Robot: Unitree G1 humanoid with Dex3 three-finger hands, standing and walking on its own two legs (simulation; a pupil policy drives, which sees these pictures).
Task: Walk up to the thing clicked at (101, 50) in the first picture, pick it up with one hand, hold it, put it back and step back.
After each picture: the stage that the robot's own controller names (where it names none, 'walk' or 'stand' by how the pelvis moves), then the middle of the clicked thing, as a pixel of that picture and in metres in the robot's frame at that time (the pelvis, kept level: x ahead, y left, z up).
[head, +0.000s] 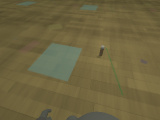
stand; (101, 50) +1.46 -0.22 -0.65
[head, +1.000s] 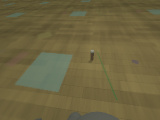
walk; (92, 55) +1.36 +0.11 -0.63
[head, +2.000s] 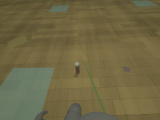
walk; (77, 68) +0.85 +0.28 -0.65
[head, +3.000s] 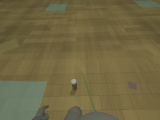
walk; (74, 85) +0.52 +0.23 -0.63
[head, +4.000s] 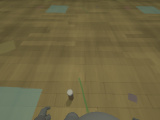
stand; (70, 95) +0.39 +0.23 -0.64
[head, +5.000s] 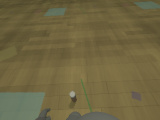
stand; (73, 97) +0.37 +0.23 -0.65
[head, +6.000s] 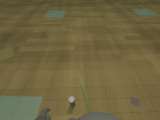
stand; (72, 102) +0.34 +0.20 -0.66
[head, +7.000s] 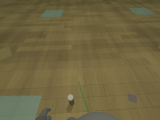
stand; (71, 100) +0.35 +0.22 -0.66
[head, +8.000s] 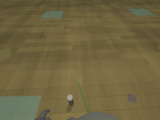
stand; (70, 100) +0.36 +0.23 -0.66
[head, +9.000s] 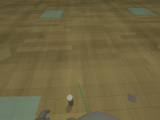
stand; (70, 100) +0.35 +0.23 -0.66
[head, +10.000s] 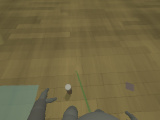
go down; (69, 89) +0.38 +0.23 -0.62
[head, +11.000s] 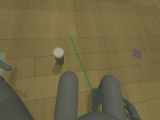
go down; (59, 57) +0.44 +0.25 -0.24
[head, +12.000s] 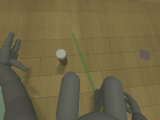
close in; (62, 58) +0.44 +0.24 -0.25
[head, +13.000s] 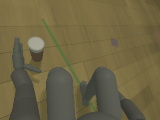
close in; (36, 52) +0.43 +0.28 -0.16
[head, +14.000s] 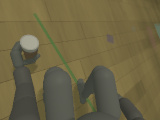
close; (30, 50) +0.42 +0.29 -0.16
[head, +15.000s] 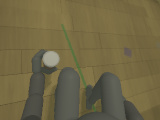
lift; (49, 62) +0.33 +0.26 -0.11
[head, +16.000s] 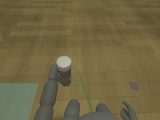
lift; (65, 73) +0.32 +0.17 +0.05
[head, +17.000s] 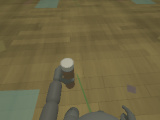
hold; (68, 75) +0.32 +0.15 +0.03
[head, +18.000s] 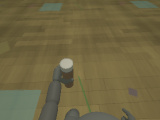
crouch; (68, 75) +0.32 +0.16 +0.04
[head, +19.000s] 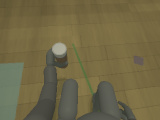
crouch; (61, 58) +0.42 +0.19 -0.05
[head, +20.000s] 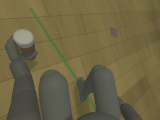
lower; (27, 48) +0.44 +0.27 -0.17
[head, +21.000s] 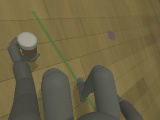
lower; (29, 50) +0.42 +0.28 -0.16
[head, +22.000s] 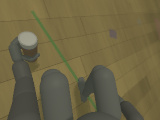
lower; (30, 50) +0.43 +0.28 -0.16
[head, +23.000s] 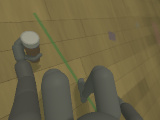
lower; (32, 50) +0.43 +0.27 -0.16
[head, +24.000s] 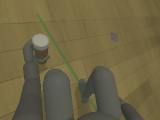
loosen; (41, 52) +0.42 +0.24 -0.15
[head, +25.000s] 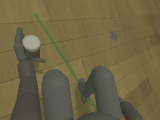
withdraw; (33, 50) +0.44 +0.27 -0.17
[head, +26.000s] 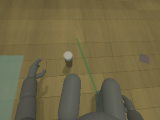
walk; (68, 60) +0.47 +0.21 -0.28
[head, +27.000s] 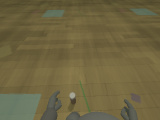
stand; (72, 98) +0.38 +0.18 -0.59
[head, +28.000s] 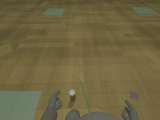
stand; (72, 96) +0.40 +0.19 -0.60
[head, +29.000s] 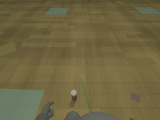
stand; (74, 95) +0.40 +0.19 -0.62
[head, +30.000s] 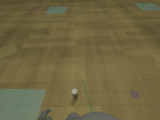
walk; (75, 94) +0.41 +0.19 -0.65
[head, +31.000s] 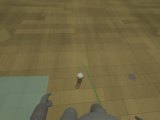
walk; (79, 78) +0.54 +0.09 -0.63
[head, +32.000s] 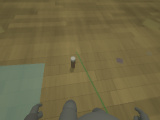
walk; (73, 62) +0.78 +0.25 -0.63
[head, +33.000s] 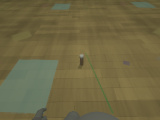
stand; (81, 60) +1.04 +0.22 -0.64
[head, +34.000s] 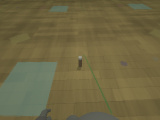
stand; (80, 61) +1.04 +0.21 -0.66
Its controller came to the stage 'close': yes
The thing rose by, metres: 0.69
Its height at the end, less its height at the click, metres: +0.00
